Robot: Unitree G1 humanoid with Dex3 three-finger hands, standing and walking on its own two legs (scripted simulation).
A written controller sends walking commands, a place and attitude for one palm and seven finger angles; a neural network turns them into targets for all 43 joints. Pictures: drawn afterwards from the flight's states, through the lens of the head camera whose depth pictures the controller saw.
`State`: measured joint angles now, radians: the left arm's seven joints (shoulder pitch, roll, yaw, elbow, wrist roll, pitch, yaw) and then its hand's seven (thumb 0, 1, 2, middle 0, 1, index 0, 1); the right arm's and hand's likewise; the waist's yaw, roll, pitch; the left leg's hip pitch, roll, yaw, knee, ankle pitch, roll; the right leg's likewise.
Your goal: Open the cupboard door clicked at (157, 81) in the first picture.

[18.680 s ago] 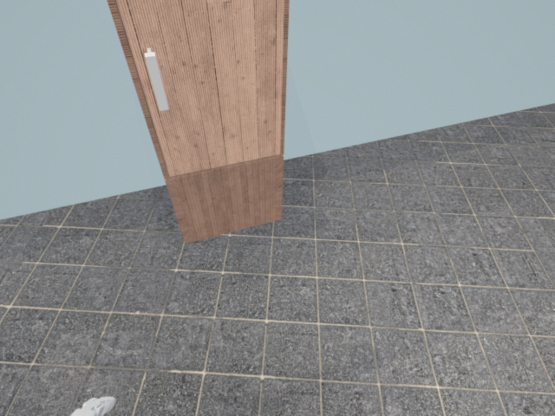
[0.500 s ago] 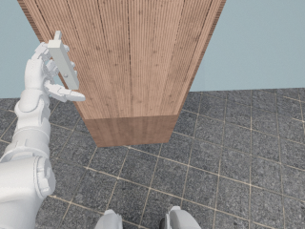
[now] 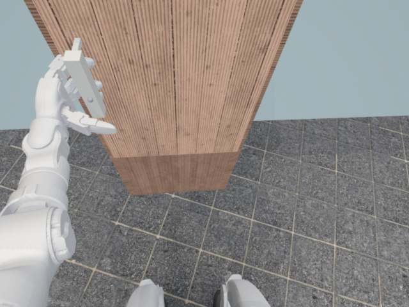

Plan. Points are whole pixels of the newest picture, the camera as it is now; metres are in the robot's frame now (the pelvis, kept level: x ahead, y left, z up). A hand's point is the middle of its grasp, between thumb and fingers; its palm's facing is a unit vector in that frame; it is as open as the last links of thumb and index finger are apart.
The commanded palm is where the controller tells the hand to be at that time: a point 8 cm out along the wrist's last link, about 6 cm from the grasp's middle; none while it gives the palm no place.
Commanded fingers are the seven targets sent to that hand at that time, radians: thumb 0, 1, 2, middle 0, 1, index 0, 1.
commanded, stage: close the thumb around the handle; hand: left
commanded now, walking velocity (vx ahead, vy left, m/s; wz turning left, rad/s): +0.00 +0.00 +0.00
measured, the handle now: (89, 80) +0.54 +0.20 +0.08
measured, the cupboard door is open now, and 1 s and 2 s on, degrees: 0 1 38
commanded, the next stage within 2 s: pull the door open along its arc in 0.76 s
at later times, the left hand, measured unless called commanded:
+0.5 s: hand (94, 99) +0.49 +0.18 +0.08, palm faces +0.02 -1.00 -0.01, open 8.7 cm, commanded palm +0.47 +0.23 +0.08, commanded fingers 0.00 0.79 0.85 -0.39 -1.34 -0.39 -1.34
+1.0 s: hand (97, 102) +0.48 +0.18 +0.08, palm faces +0.03 -1.00 -0.01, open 6.2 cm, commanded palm +0.44 +0.22 +0.08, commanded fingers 0.00 0.90 0.90 -0.40 -1.35 -0.40 -1.35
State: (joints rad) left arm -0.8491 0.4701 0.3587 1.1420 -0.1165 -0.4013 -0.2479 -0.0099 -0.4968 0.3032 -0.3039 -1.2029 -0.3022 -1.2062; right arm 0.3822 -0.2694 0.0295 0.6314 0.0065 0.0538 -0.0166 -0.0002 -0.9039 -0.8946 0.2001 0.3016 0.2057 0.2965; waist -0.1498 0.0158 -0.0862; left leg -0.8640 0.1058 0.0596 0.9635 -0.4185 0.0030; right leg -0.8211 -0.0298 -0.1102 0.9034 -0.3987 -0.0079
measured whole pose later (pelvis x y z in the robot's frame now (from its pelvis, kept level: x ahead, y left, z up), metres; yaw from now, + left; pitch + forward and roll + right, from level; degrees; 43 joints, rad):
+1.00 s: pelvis +0.00 +0.00 +0.00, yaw +0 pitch +18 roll -2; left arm -0.79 0.42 0.36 1.09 -0.12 -0.41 -0.20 0.03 0.66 0.80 -0.35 -1.35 -0.33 -1.35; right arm 0.38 -0.26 0.02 0.63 0.00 0.05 -0.01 0.00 -0.90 -0.89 0.20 0.30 0.21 0.30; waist -0.14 0.02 -0.09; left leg -0.84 0.11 0.07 0.95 -0.42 0.00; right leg -0.81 -0.03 -0.10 0.90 -0.40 -0.01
